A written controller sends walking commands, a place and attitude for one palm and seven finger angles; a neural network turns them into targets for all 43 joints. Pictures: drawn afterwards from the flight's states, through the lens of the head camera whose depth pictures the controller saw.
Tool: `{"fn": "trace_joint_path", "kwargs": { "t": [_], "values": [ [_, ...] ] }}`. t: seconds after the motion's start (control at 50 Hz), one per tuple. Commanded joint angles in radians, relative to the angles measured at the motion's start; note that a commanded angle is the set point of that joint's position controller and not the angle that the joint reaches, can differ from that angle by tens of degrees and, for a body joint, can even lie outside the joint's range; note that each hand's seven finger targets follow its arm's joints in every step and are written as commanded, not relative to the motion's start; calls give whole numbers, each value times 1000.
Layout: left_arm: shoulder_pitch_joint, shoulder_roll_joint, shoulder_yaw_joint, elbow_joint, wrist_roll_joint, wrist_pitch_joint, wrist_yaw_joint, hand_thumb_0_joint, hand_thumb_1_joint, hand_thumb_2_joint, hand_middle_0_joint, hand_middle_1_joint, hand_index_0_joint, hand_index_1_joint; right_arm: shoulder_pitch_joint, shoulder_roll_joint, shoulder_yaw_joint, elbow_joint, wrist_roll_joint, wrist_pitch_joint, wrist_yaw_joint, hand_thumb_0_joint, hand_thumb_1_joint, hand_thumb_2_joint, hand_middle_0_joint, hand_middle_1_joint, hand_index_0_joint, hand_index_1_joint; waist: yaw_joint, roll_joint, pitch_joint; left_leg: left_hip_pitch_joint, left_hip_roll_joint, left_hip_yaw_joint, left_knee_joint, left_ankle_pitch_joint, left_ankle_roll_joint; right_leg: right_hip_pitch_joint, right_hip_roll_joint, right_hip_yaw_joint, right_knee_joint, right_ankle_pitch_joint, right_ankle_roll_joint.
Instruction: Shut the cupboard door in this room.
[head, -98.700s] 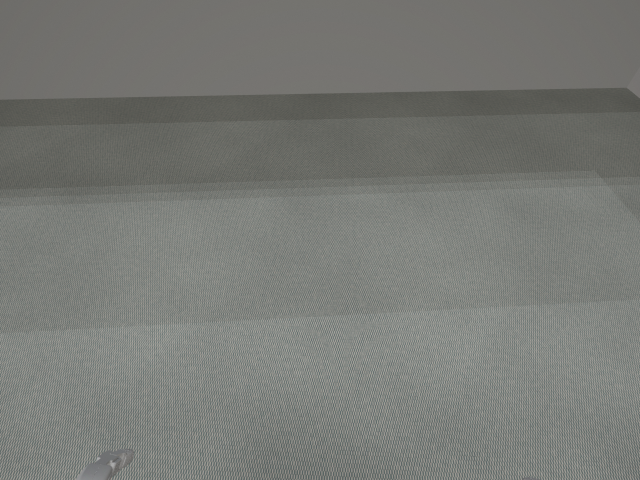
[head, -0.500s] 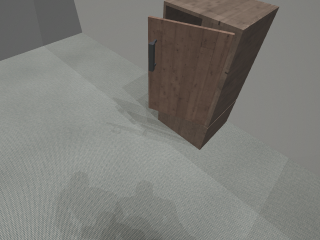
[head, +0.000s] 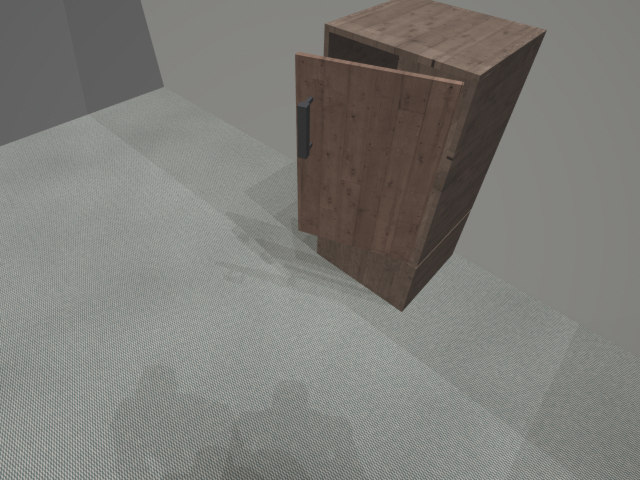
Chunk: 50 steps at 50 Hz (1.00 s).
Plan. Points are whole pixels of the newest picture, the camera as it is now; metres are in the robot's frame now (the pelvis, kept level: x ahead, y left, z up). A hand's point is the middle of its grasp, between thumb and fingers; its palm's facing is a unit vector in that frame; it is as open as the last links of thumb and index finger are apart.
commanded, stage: let the arm hang, fingers relaxed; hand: left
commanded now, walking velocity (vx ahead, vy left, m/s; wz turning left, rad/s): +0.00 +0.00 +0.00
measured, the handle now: (306, 127) +0.94 +0.08 -0.06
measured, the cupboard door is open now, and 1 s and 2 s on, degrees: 21 21 21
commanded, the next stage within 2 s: look to check the result in 0.10 s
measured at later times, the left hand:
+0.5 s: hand out of the picture -0.01 +0.19 -0.17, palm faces +0.03 -0.98 -0.21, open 7.4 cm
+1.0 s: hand out of the picture +0.04 +0.18 -0.17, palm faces +0.06 -0.97 -0.23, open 7.4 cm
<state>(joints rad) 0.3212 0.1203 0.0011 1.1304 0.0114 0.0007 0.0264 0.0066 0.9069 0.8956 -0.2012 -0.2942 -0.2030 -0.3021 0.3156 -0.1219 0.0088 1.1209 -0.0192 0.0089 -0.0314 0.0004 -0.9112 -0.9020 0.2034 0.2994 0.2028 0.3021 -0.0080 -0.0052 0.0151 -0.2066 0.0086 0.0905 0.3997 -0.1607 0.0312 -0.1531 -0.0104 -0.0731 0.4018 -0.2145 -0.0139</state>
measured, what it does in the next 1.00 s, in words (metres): stands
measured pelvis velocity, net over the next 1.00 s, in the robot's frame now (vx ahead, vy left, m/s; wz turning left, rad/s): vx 0.02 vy -0.01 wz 0.05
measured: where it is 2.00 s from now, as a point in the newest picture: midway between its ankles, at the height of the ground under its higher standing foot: outside the picture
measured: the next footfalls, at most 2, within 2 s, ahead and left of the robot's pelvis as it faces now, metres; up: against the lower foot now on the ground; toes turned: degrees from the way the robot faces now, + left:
right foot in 1.62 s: +0.10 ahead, -0.14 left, +0.00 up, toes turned +26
left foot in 2.00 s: -0.04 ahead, +0.08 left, +0.00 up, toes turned +46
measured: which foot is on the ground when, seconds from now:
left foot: down 0.00-1.00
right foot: down 0.00-1.00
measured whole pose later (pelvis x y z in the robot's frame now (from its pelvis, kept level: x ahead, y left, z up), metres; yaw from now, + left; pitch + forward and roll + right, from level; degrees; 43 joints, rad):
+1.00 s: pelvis +0.02 -0.01 +0.00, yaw +3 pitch -1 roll +0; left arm 0.22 0.19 0.03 1.10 0.01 0.01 0.03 0.01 0.91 0.90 -0.20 -0.29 -0.20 -0.30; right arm 0.23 -0.19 0.00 1.10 -0.02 0.02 -0.02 0.00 -0.91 -0.90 0.20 0.30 0.20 0.30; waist -0.02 0.00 0.06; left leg -0.21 0.00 0.05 0.43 -0.20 0.02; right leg -0.14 -0.02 -0.12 0.43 -0.27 -0.02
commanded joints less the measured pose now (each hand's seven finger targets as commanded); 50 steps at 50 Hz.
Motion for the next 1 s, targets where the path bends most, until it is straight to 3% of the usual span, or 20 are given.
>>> {"fn": "trace_joint_path", "kwargs": {
  "t": [0.0,0.16,0.38,0.82,0.86,0.9,0.94,0.98],
  "values": [
    [86,112,26,-10,4,-12,11,0,900,900,-200,-300,-200,-300,63,-101,-23,-24,4,-15,-5,0,-900,-900,200,300,200,300,0,27,85,-17,93,-131,-116,-86,1,-76,-85,107,-105,-27,-29],
    [85,111,26,-10,4,-12,9,0,900,900,-200,-300,-200,-300,59,-115,-25,-29,4,-17,-7,0,-900,-900,200,300,200,300,-1,25,89,-16,92,-137,-124,-96,2,-69,-84,105,-105,-19,-27],
    [64,153,32,-12,4,-16,7,0,900,900,-200,-300,-200,-300,32,-152,-29,-32,8,-21,-6,0,-900,-900,200,300,200,300,4,-5,70,24,100,-137,-114,-17,8,-52,-90,102,-106,11,-28],
    [-23,215,38,-23,4,-22,2,0,900,900,-200,-300,-200,-300,-54,-211,-32,-33,7,-28,-2,0,-900,-900,200,300,200,300,3,19,33,62,107,-137,-111,76,3,3,-107,109,-127,76,-31],
    [-7,173,34,-23,1,-11,6,0,900,900,-200,-300,-200,-300,-38,-164,-22,-35,5,-19,2,0,-900,-900,200,300,200,300,3,18,32,33,101,-137,-83,115,-5,14,-116,86,-91,93,-20],
    [-1,188,47,-34,2,-1,10,0,900,900,-200,-300,-200,-300,-36,-167,-27,-44,6,-9,4,0,-900,-900,200,300,200,300,8,6,39,-4,95,-140,-38,148,-7,17,-130,63,-45,113,-23],
    [-1,206,61,-56,3,5,11,0,900,900,-200,-300,-200,-300,-49,-174,-37,-64,5,-1,6,0,-900,-900,200,300,200,300,13,0,33,-47,82,-143,13,153,-7,24,-155,60,-22,132,-37],
    [-7,237,78,-81,7,9,12,0,900,900,-200,-300,-200,-300,-58,-177,-45,-85,6,8,11,0,-900,-900,200,300,200,300,17,-52,28,-99,53,-120,97,127,-18,32,-207,73,-21,140,-72]
  ]
}}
